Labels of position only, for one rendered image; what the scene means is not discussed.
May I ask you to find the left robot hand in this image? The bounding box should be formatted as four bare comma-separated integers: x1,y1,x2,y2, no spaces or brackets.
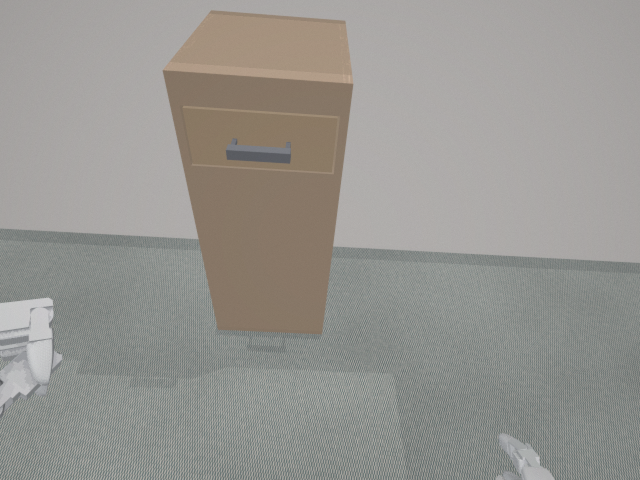
0,298,62,419

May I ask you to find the handle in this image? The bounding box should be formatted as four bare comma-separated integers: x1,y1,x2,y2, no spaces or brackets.
226,138,291,164

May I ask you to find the drawer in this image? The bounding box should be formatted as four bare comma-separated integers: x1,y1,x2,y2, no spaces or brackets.
182,106,337,172

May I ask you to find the cabinet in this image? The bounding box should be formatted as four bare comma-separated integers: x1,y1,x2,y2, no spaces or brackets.
163,10,353,334

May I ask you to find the right robot hand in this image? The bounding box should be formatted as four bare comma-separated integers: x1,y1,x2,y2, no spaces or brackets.
495,433,554,480

